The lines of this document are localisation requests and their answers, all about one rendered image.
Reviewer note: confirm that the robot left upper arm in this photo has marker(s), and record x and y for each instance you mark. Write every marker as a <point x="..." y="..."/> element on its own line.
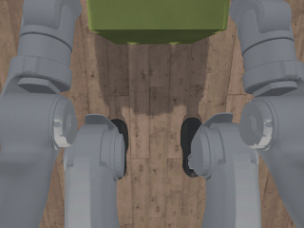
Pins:
<point x="34" y="127"/>

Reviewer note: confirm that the carton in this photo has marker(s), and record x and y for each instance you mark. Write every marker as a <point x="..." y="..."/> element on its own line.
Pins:
<point x="157" y="22"/>

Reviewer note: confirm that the robot left thigh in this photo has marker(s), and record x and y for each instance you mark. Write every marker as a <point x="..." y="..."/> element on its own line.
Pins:
<point x="91" y="181"/>

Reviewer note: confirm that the right robot forearm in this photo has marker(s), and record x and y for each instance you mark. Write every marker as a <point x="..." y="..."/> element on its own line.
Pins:
<point x="267" y="46"/>

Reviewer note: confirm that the left robot forearm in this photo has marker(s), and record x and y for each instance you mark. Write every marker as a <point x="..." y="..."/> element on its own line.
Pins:
<point x="46" y="36"/>

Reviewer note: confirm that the left robot shin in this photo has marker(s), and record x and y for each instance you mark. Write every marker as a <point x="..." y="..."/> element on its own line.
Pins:
<point x="68" y="156"/>

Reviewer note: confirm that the robot right upper arm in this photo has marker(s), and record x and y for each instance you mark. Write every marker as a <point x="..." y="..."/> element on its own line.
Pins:
<point x="274" y="126"/>

